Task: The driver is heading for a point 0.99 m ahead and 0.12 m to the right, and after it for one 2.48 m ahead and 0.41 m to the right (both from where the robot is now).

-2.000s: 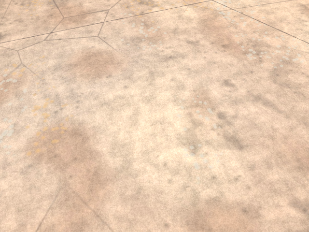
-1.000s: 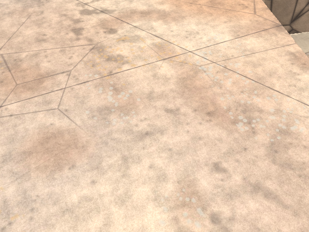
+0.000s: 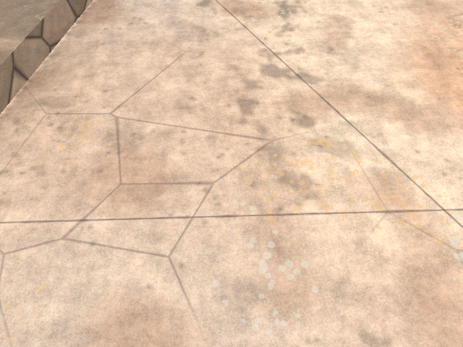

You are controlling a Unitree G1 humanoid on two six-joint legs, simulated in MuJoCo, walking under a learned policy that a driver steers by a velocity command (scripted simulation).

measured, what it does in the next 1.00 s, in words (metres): walks ahead: left foot, then right foot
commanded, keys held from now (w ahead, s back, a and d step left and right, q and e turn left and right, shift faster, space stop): w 0.46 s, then w+e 0.54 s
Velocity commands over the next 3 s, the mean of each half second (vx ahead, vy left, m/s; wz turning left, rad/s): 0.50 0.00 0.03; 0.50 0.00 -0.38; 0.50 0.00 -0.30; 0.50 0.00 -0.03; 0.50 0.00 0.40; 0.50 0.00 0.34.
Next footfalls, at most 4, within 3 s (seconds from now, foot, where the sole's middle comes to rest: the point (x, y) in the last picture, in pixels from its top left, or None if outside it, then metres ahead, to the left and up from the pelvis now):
0.34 left None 0.35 0.15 -0.78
0.88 right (290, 300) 0.63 -0.11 -0.78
1.36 left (250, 211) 0.96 0.01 -0.78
1.90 right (340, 172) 1.14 -0.33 -0.78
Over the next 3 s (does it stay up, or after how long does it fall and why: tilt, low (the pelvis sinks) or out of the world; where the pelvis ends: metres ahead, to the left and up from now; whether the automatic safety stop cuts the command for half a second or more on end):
stays up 1.63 -0.32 -0.02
